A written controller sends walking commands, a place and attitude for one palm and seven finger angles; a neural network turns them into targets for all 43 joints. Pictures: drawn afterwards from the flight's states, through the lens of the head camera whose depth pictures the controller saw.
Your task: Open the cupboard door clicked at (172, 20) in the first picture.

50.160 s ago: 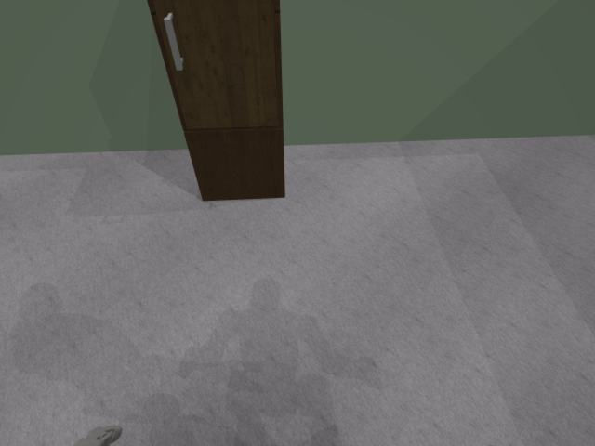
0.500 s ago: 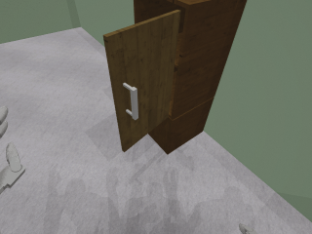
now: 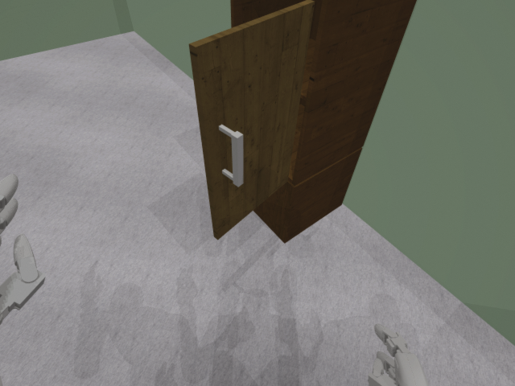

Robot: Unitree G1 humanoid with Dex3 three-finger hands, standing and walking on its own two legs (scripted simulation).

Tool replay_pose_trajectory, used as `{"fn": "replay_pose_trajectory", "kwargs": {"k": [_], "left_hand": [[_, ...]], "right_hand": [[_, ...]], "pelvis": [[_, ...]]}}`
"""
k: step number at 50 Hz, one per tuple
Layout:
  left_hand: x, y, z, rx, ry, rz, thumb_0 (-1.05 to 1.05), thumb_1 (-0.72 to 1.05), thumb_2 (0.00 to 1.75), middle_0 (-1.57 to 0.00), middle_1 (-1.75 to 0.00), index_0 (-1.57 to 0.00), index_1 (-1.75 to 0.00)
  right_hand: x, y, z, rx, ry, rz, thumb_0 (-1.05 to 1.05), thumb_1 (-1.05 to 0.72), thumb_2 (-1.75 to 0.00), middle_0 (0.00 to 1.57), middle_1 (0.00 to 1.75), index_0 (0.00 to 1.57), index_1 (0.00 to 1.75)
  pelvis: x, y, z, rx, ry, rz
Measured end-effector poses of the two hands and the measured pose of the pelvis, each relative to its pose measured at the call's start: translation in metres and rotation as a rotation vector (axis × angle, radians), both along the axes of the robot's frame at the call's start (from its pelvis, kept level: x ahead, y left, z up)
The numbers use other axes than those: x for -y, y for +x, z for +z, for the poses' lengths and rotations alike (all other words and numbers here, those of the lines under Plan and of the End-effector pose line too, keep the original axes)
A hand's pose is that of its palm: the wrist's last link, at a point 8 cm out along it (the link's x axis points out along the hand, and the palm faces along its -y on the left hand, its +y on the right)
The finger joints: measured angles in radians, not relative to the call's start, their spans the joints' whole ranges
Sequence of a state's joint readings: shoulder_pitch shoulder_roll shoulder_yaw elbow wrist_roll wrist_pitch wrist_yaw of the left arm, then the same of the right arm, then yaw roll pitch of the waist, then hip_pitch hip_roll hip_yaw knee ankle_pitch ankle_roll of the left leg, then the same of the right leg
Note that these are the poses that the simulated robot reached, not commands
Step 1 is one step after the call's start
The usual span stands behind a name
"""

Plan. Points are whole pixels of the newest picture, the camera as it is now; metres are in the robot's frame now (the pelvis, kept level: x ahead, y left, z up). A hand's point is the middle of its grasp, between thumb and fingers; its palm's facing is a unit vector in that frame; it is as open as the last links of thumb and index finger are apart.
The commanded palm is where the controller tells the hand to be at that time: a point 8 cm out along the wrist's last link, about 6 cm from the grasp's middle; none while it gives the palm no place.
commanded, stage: stop stepping back and stand still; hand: left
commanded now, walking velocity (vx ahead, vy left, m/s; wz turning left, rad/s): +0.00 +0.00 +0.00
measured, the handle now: (231, 156) +0.60 +0.11 -0.01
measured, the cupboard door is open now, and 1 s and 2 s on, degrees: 100 100 100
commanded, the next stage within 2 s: let the arm hang, fingers relaxed in 0.24 s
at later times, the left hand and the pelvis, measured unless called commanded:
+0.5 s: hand (102, 359) +0.17 +0.25 -0.06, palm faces +0.07 -0.90 -0.44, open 7.4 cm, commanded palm none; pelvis -0.02 +0.01 -0.01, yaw +1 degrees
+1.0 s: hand out of the picture -0.03 +0.21 -0.16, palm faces +0.05 -0.95 -0.29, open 7.3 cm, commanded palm none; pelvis -0.01 -0.01 +0.00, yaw +2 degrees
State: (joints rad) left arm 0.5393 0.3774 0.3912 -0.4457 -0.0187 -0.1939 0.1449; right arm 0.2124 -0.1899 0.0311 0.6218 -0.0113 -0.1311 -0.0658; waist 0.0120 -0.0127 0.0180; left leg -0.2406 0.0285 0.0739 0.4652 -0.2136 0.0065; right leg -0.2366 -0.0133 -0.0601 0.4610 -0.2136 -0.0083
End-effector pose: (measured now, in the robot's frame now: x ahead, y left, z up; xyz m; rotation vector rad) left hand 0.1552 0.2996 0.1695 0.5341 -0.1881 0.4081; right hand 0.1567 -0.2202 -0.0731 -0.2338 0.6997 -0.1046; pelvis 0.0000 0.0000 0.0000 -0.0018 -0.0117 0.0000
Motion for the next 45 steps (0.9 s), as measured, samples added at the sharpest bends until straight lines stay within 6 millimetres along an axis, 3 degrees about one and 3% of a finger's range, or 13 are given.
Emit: {"fn": "replay_pose_trajectory", "kwargs": {"k": [17, 19, 21, 23, 27, 30, 32, 38, 42, 45], "left_hand": [[-0.005, -0.001, 0.003, -0.023, 0.016, -0.009, 0.02, 0.89, 0.9, -0.22, -0.31, -0.21, -0.3], [-0.007, 0.006, -0.023, -0.107, -0.001, -0.029, 0.01, 0.89, 0.9, -0.21, -0.31, -0.2, -0.3], [-0.012, 0.014, -0.076, -0.325, -0.078, -0.013, 0.01, 0.89, 0.9, -0.21, -0.31, -0.2, -0.3], [-0.009, 0.011, -0.139, -0.581, -0.174, 0.021, 0.0, 0.9, 0.9, -0.2, -0.3, -0.2, -0.3], [0.023, -0.036, -0.244, -1.03, -0.345, 0.047, 0.01, 0.9, 0.9, -0.2, -0.3, -0.19, -0.3], [0.057, -0.084, -0.292, -1.265, -0.467, 0.048, 0.01, 0.91, 0.9, -0.2, -0.3, -0.2, -0.3], [0.075, -0.114, -0.309, -1.367, -0.541, 0.072, 0.01, 0.92, 0.9, -0.21, -0.3, -0.2, -0.3], [0.07, -0.179, -0.315, -1.504, -0.605, 0.218, 0.0, 0.97, 0.9, -0.21, -0.31, -0.2, -0.3], [0.06, -0.203, -0.308, -1.558, -0.596, 0.288, 0.01, 0.95, 0.9, -0.21, -0.3, -0.2, -0.3], [0.053, -0.208, -0.304, -1.568, -0.579, 0.32, 0.01, 0.93, 0.9, -0.21, -0.3, -0.2, -0.3]], "right_hand": [[0.002, -0.012, -0.002, -0.025, -0.011, -0.028, 0.01, -0.91, -0.9, 0.21, 0.3, 0.21, 0.3], [0.005, -0.012, -0.012, -0.04, 0.009, 0.007, 0.01, -0.9, -0.9, 0.2, 0.3, 0.21, 0.3], [0.011, -0.015, -0.028, -0.115, 0.016, 0.036, 0.01, -0.9, -0.9, 0.21, 0.3, 0.21, 0.3], [0.018, -0.021, -0.042, -0.184, 0.017, 0.035, 0.01, -0.9, -0.9, 0.21, 0.3, 0.21, 0.3], [0.032, -0.048, -0.054, -0.295, 0.008, -0.012, 0.01, -0.91, -0.9, 0.21, 0.3, 0.21, 0.3], [0.04, -0.079, -0.057, -0.406, -0.016, -0.046, 0.01, -0.91, -0.9, 0.2, 0.3, 0.21, 0.3], [0.044, -0.103, -0.058, -0.492, -0.031, -0.063, 0.01, -0.91, -0.9, 0.2, 0.3, 0.2, 0.3], [0.045, -0.16, -0.061, -0.71, -0.033, -0.088, 0.01, -0.91, -0.9, 0.2, 0.3, 0.2, 0.3], [0.04, -0.177, -0.065, -0.767, -0.009, -0.102, 0.01, -0.91, -0.9, 0.2, 0.3, 0.2, 0.3], [0.036, -0.181, -0.068, -0.774, 0.01, -0.107, 0.01, -0.91, -0.9, 0.2, 0.3, 0.2, 0.3]], "pelvis": [[-0.006, -0.005, 0.002, -0.008, -0.006, 0.003], [-0.008, -0.007, -0.001, -0.023, -0.009, 0.019], [-0.01, -0.011, -0.004, -0.031, -0.005, 0.029], [-0.01, -0.014, -0.007, -0.03, 0.002, 0.029], [-0.005, -0.018, -0.009, -0.016, 0.011, 0.024], [-0.001, -0.018, -0.008, -0.006, 0.011, 0.024], [0.002, -0.018, -0.006, -0.004, 0.008, 0.026], [0.01, -0.016, -0.001, 0.001, -0.002, 0.043], [0.012, -0.015, 0.001, 0.007, -0.003, 0.045], [0.012, -0.014, 0.002, 0.011, -0.004, 0.044]]}}
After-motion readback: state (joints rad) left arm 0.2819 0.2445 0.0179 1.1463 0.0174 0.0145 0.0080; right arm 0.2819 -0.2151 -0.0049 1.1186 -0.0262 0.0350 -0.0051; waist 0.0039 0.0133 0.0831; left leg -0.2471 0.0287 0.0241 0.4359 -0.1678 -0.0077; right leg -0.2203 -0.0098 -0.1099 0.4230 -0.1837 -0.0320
